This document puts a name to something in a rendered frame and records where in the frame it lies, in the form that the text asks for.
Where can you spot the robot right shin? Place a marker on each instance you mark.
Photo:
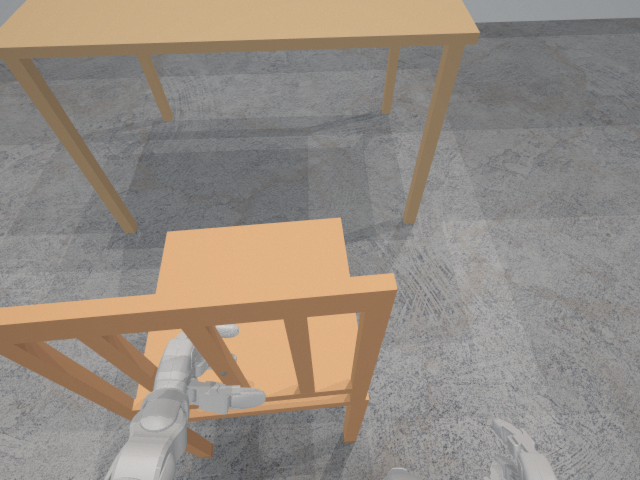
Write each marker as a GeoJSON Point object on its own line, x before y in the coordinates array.
{"type": "Point", "coordinates": [397, 470]}

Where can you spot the right robot hand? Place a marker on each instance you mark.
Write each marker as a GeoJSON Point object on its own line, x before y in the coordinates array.
{"type": "Point", "coordinates": [531, 464]}

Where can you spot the left robot hand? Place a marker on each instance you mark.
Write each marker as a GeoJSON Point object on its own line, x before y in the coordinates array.
{"type": "Point", "coordinates": [181, 361]}

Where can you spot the table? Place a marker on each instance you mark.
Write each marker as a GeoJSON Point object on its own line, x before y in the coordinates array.
{"type": "Point", "coordinates": [88, 28]}

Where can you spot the chair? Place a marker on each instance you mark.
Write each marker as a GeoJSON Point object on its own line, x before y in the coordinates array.
{"type": "Point", "coordinates": [286, 286]}

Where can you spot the left robot forearm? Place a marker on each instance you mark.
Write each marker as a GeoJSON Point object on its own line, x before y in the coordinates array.
{"type": "Point", "coordinates": [158, 438]}

